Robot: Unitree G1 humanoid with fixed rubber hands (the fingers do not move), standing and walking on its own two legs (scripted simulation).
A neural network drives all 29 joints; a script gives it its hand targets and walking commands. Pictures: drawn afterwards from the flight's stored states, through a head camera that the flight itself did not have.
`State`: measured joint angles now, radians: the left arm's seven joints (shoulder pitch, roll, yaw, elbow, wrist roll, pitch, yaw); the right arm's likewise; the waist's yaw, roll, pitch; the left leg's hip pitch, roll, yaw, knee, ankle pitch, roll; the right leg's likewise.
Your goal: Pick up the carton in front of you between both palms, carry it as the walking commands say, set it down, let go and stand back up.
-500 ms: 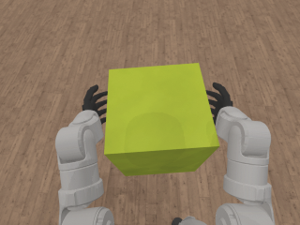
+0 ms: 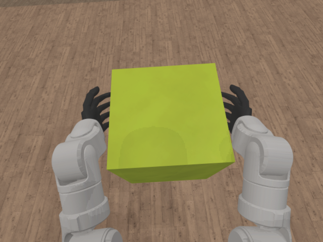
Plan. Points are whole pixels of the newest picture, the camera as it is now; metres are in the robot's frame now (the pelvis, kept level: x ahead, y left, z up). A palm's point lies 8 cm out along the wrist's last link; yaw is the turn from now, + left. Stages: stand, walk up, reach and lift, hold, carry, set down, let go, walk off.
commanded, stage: carry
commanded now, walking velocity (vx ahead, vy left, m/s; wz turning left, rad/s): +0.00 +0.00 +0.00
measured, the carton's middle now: (166, 132) +0.37 +0.00 +0.07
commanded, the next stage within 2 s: none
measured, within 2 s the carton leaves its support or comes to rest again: neither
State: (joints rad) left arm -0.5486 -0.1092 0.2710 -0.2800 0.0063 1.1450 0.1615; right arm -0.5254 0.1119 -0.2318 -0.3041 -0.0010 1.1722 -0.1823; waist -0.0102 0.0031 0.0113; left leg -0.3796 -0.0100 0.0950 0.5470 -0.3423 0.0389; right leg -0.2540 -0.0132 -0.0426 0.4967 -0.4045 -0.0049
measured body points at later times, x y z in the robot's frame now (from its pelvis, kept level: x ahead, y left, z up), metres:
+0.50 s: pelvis +0.04 -0.02 +0.02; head +0.06 -0.02 +0.46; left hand +0.38 +0.14 +0.12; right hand +0.38 -0.17 +0.11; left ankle +0.01 +0.09 -0.72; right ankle -0.06 -0.11 -0.72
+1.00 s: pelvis -0.01 -0.01 +0.00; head -0.02 -0.02 +0.45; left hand +0.32 +0.14 +0.10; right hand +0.32 -0.17 +0.10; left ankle +0.00 +0.09 -0.73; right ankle -0.06 -0.11 -0.74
